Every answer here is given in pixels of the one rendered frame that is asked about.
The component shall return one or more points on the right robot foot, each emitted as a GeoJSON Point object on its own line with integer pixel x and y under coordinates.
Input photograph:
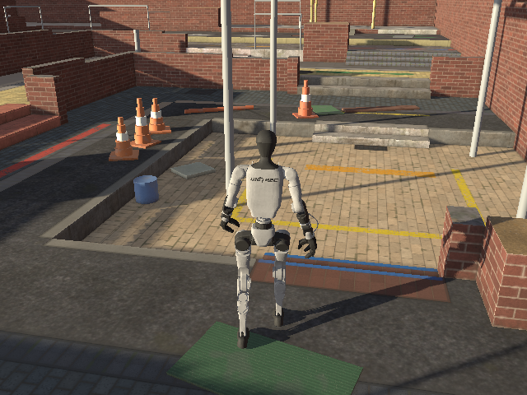
{"type": "Point", "coordinates": [278, 320]}

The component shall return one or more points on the robot right upper arm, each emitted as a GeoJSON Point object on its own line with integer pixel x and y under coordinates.
{"type": "Point", "coordinates": [294, 187]}

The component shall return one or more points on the humanoid robot torso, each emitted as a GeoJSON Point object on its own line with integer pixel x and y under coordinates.
{"type": "Point", "coordinates": [264, 197]}

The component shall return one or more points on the robot right forearm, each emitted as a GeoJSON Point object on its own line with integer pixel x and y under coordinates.
{"type": "Point", "coordinates": [305, 224]}

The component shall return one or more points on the left robot hand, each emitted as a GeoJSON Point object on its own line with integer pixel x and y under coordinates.
{"type": "Point", "coordinates": [226, 227]}

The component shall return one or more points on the robot left forearm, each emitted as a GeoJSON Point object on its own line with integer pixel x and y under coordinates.
{"type": "Point", "coordinates": [226, 212]}

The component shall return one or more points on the robot left upper arm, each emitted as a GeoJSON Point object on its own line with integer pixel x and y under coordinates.
{"type": "Point", "coordinates": [238, 173]}

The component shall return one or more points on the right robot hand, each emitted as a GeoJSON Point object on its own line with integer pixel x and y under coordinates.
{"type": "Point", "coordinates": [312, 246]}

